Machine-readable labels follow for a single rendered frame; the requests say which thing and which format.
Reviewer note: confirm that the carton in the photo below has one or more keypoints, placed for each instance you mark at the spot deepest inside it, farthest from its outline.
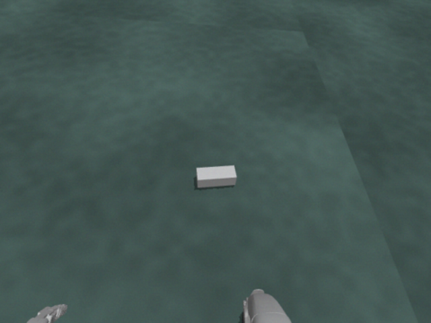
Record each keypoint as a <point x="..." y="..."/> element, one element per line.
<point x="216" y="176"/>

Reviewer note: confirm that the left robot hand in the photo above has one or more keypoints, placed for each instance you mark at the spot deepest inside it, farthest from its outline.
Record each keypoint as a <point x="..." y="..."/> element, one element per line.
<point x="49" y="314"/>

